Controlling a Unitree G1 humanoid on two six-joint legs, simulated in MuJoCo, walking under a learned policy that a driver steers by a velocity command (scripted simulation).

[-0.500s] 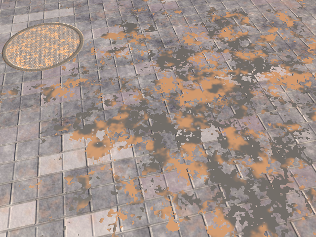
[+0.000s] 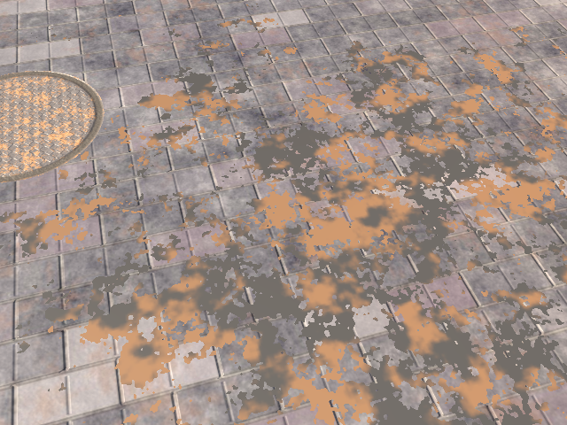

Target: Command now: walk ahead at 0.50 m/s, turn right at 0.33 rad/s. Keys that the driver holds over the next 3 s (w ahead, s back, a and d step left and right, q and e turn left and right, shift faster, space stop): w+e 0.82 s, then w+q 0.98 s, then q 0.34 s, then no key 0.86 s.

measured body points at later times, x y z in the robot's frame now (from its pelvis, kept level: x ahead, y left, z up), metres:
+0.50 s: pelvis +0.27 -0.08 -0.01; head +0.31 -0.09 +0.44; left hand +0.48 +0.15 -0.11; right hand +0.30 -0.37 -0.13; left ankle +0.19 +0.11 -0.64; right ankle +0.32 -0.15 -0.74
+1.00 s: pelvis +0.57 -0.12 +0.00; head +0.59 -0.12 +0.45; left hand +0.79 +0.08 -0.12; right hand +0.55 -0.42 -0.11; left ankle +0.66 -0.05 -0.74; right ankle +0.42 -0.18 -0.65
